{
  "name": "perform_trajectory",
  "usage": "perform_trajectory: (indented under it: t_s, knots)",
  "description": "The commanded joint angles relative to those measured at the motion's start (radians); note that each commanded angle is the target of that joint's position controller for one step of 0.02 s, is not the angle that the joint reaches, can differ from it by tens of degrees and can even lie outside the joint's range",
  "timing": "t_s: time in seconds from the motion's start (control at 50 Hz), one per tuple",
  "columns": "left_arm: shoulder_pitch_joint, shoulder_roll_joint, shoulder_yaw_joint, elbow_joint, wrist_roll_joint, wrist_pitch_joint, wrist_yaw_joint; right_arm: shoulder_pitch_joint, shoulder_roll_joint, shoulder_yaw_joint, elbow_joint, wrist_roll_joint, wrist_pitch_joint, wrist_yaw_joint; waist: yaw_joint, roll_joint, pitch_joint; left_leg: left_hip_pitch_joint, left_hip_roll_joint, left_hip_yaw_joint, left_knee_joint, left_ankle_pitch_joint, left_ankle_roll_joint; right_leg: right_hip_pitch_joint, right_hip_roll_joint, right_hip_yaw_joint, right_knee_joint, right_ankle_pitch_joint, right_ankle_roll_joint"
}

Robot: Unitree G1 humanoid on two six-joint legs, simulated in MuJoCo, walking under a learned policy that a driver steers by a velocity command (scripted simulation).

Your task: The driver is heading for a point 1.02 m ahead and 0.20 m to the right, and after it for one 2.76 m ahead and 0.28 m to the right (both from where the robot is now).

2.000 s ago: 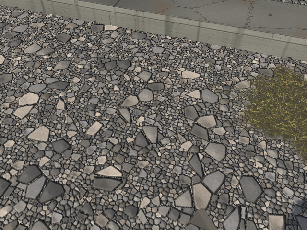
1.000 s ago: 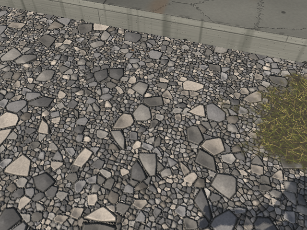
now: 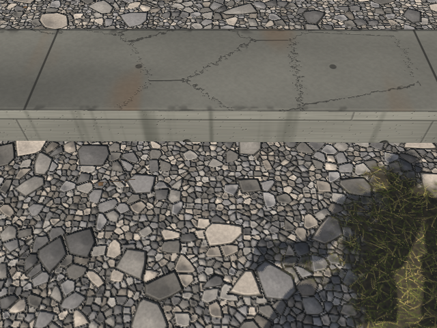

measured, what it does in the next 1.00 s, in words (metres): walks ahead, turning right: right foot, then left foot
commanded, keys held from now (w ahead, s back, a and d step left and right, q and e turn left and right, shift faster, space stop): w+e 0.60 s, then w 0.40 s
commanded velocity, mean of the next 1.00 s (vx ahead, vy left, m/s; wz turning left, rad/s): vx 0.50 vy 0.00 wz -0.46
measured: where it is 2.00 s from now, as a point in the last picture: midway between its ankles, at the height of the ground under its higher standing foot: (312, 212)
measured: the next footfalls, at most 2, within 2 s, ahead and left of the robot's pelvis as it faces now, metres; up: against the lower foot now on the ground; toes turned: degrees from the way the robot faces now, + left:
right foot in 0.02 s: +0.15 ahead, -0.05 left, +0.00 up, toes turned -6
left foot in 0.56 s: +0.52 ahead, +0.03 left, +0.00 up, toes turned -22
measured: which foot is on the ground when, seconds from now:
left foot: down 0.00-0.02, up 0.04-0.54, down 0.56-1.00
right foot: up 0.00-0.00, down 0.02-0.56, up 0.58-1.00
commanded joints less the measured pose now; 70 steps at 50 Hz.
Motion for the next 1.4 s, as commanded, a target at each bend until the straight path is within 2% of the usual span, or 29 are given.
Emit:
perform_trajectory:
  t_s: [0.02, 0.04, 0.06, 0.1, 0.14, 0.24, 0.34, 0.44, 0.5, 0.54, 0.56, 0.58, 0.6, 0.62, 0.64, 0.66, 0.72, 0.8, 0.94, 1.0, 1.04, 1.06, 1.08, 1.1, 1.12, 1.16, 1.18, 1.26, 1.4]
  knots:
    - [0.395, 0.202, 0.077, 0.059, 0.018, -0.015, 0.025, -0.018, -0.186, -0.039, -0.084, 0.006, 0.009, 0.005, 0.213, 0.0, -0.229, -0.252, 0.205, -0.054, 0.659, 0.838, 0.064, 0.484, -0.059, 0.2, -0.138, -0.143, -0.112]
    - [0.34, 0.306, 0.101, 0.029, 0.002, -0.004, 0.03, -0.011, -0.09, -0.026, -0.167, 0.019, 0.0, 0.028, 0.124, -0.254, -0.293, -0.724, -0.046, -0.134, 1.053, -0.062, -0.003, 0.771, -0.345, 0.789, -0.251, -0.126, -0.276]
    - [0.365, 0.301, 0.098, 0.023, -0.014, 0.012, 0.035, -0.133, -0.163, -0.034, -0.202, 0.012, -0.016, 0.036, 0.164, -0.065, -0.281, -0.851, -0.03, -0.345, 1.086, -0.011, 0.006, 0.744, -0.357, 0.845, -0.338, -0.1, -0.281]
    - [0.268, 0.198, 0.071, 0.031, -0.024, 0.003, 0.046, -0.162, -0.145, -0.026, -0.209, 0.022, -0.036, 0.036, 0.078, 0.055, -0.075, -0.829, 0.066, -0.363, 0.911, 0.145, 0.015, 0.499, -0.302, 0.608, -0.366, 0.086, -0.194]
    - [0.214, 0.154, 0.054, 0.021, -0.033, -0.019, 0.054, -0.133, -0.132, -0.025, -0.202, -0.015, -0.003, 0.034, 0.015, 0.056, -0.059, -0.702, 0.095, -0.371, 0.793, 0.162, -0.008, 0.366, -0.204, 0.466, -0.373, 0.26, -0.139]
    - [0.311, 0.201, 0.058, 0.031, -0.041, -0.049, 0.047, -0.238, -0.118, -0.02, -0.259, -0.025, 0.05, 0.049, 0.028, -0.003, -0.047, -0.74, 0.09, -0.334, 0.614, 0.263, -0.058, 0.327, -0.131, 0.404, -0.391, 0.377, -0.103]
    - [0.424, 0.205, 0.056, 0.034, -0.038, -0.041, 0.048, -0.425, -0.132, -0.014, -0.334, -0.018, 0.053, 0.055, 0.101, -0.044, -0.035, -0.839, 0.059, -0.337, 0.423, 0.412, -0.062, 0.439, -0.119, 0.443, -0.37, 0.399, -0.05]
    - [0.49, 0.213, 0.055, 0.031, -0.025, -0.036, 0.06, -0.565, -0.134, 0.004, -0.401, -0.008, 0.037, 0.063, 0.145, -0.064, -0.02, -0.841, 0.004, -0.332, 0.257, 0.428, -0.037, 0.543, -0.134, 0.493, -0.307, 0.485, -0.055]
    - [0.45, 0.239, 0.06, 0.013, -0.02, -0.037, 0.07, -0.519, -0.162, 0.003, -0.412, 0.0, 0.022, 0.059, 0.1, -0.083, -0.026, -0.68, -0.026, -0.347, 0.14, 0.387, 0.0, 0.526, -0.148, 0.523, -0.25, 0.565, -0.02]
    - [0.379, 0.266, 0.065, -0.009, -0.02, -0.046, 0.06, -0.303, -0.213, -0.018, -0.351, 0.004, 0.009, 0.039, 0.001, -0.069, -0.124, -0.358, -0.079, -0.326, 0.076, 0.335, 0.038, 0.445, -0.099, 0.496, -0.06, 0.75, 0.028]
    - [0.357, 0.254, 0.063, -0.017, -0.031, -0.055, 0.049, -0.153, -0.245, -0.031, -0.322, -0.005, -0.005, 0.025, -0.078, -0.029, -0.212, -0.122, -0.008, -0.381, 0.033, 0.357, 0.069, 0.335, -0.041, 0.463, 0.144, 0.642, 0.05]
    - [0.382, 0.157, 0.037, -0.054, -0.037, -0.063, 0.044, 0.002, -0.323, -0.046, -0.32, -0.03, -0.006, 0.006, -0.109, 0.106, -0.375, 0.107, 0.263, -0.645, 0.028, 0.184, 0.11, 0.195, 0.029, 0.376, 0.435, 0.185, 0.063]
    - [0.515, 0.125, 0.032, -0.076, -0.063, -0.053, 0.046, -0.071, -0.378, -0.059, -0.329, -0.039, 0.007, 0.012, 0.004, 0.336, -0.424, 0.212, 0.45, -1.123, -0.122, 0.151, 0.229, -0.083, 0.151, 0.294, 0.647, -0.408, 0.088]
    - [0.477, 0.199, 0.037, -0.035, -0.021, -0.035, 0.054, -0.146, -0.271, -0.046, -0.342, -0.018, 0.018, 0.019, 0.021, 0.14, -0.275, 0.06, 0.401, -1.083, -0.142, 0.008, 0.225, -0.146, 0.045, 0.298, 0.706, -0.303, 0.081]
    - [0.402, 0.195, 0.037, -0.037, -0.012, -0.031, 0.042, -0.204, -0.188, -0.024, -0.346, -0.009, 0.017, 0.024, 0.022, 0.044, -0.145, -0.087, 0.339, -0.899, -0.163, 0.036, 0.205, -0.13, 0.014, 0.283, 0.665, -0.205, 0.088]
    - [0.37, 0.173, 0.032, -0.043, -0.01, -0.029, 0.034, -0.219, -0.157, -0.015, -0.333, -0.013, 0.013, 0.03, 0.032, 0.019, -0.091, -0.173, 0.285, -0.769, -0.187, 0.15, 0.187, -0.106, -0.009, 0.276, 0.619, -0.166, 0.095]
    - [0.36, 0.143, 0.024, -0.049, 0.005, -0.008, 0.012, -0.165, -0.16, -0.012, -0.279, 0.0, -0.013, 0.037, 0.054, 0.107, -0.067, -0.264, 0.213, -0.578, -0.226, 0.403, 0.173, -0.05, -0.025, 0.264, 0.546, -0.145, 0.109]
    - [0.238, 0.132, 0.012, -0.091, 0.01, -0.003, -0.003, -0.112, -0.177, -0.017, -0.237, 0.011, -0.038, 0.051, 0.049, 0.098, -0.049, -0.228, 0.215, -0.477, -0.277, 0.491, 0.198, -0.16, -0.043, 0.257, 0.438, -0.057, 0.127]
    - [-0.018, 0.104, -0.026, -0.162, 0.0, -0.02, -0.017, -0.019, -0.211, -0.027, -0.179, 0.016, -0.027, 0.055, -0.007, 0.103, -0.021, -0.221, 0.172, -0.348, -0.283, 0.567, 0.157, -0.041, -0.07, 0.108, 0.039, 0.109, 0.144]
    - [-0.032, 0.129, -0.021, -0.17, 0.002, -0.027, -0.005, 0.01, -0.231, -0.032, -0.155, 0.013, -0.013, 0.05, -0.002, 0.105, -0.02, -0.137, 0.213, -0.361, -0.216, 0.662, 0.147, -0.001, -0.051, 0.092, -0.035, 0.028, 0.112]
    - [0.103, 0.145, -0.008, -0.123, 0.014, -0.042, 0.006, 0.008, -0.229, -0.03, -0.142, 0.018, -0.003, 0.048, 0.066, 0.082, -0.085, -0.126, 0.184, -0.314, -0.017, 0.869, 0.121, 0.189, -0.003, 0.073, -0.137, 0.018, 0.078]
    - [0.259, 0.181, 0.008, -0.067, 0.028, -0.054, 0.017, 0.015, -0.203, -0.02, -0.145, 0.019, -0.001, 0.046, 0.121, 0.041, -0.184, -0.207, 0.137, -0.279, 0.171, 0.825, 0.101, 0.405, -0.023, 0.107, -0.15, 0.014, 0.049]
    - [0.418, 0.277, 0.032, -0.048, 0.049, -0.059, 0.032, 0.009, -0.138, 0.002, -0.202, 0.034, -0.004, 0.05, 0.175, -0.112, -0.324, -0.453, 0.065, -0.223, 0.49, 0.485, 0.063, 0.679, -0.293, 0.424, -0.186, -0.09, -0.025]
    - [0.446, 0.346, 0.055, -0.029, 0.018, -0.047, 0.04, 0.072, -0.117, 0.002, -0.212, 0.033, -0.001, 0.049, 0.14, -0.282, -0.384, -0.702, -0.069, -0.261, 0.737, -0.069, 0.054, 0.783, -0.455, 0.791, -0.309, -0.085, -0.118]
    - [0.376, 0.282, 0.042, -0.035, -0.009, -0.043, 0.04, -0.005, -0.194, -0.02, -0.198, 0.015, 0.012, 0.042, 0.124, -0.124, -0.254, -0.783, -0.01, -0.365, 0.794, -0.015, 0.072, 0.688, -0.402, 0.691, -0.312, -0.103, -0.086]
    - [0.25, 0.17, 0.012, -0.046, -0.009, -0.056, 0.034, -0.049, -0.153, -0.013, -0.193, 0.027, 0.011, 0.053, 0.063, -0.064, -0.105, -0.728, 0.046, -0.383, 0.716, 0.127, 0.077, 0.463, -0.314, 0.452, -0.375, 0.018, -0.018]
    - [0.232, 0.148, 0.005, -0.04, -0.013, -0.063, 0.036, -0.04, -0.146, -0.014, -0.18, 0.014, 0.022, 0.056, 0.04, -0.075, -0.072, -0.689, 0.057, -0.382, 0.685, 0.151, 0.067, 0.396, -0.284, 0.381, -0.405, 0.065, 0.009]
    - [0.258, 0.156, 0.009, -0.003, -0.022, -0.096, 0.045, -0.065, -0.121, -0.018, -0.172, -0.004, 0.052, 0.075, 0.009, -0.073, -0.049, -0.691, 0.057, -0.376, 0.673, 0.255, 0.039, 0.351, -0.258, 0.229, -0.47, 0.222, 0.019]
    - [0.278, 0.154, 0.001, 0.036, -0.029, -0.093, 0.065, -0.269, -0.075, 0.004, -0.227, -0.007, 0.046, 0.078, 0.029, -0.07, -0.005, -0.653, 0.022, -0.271, 0.349, 0.45, 0.013, 0.355, -0.208, -0.016, -0.391, 0.65, 0.041]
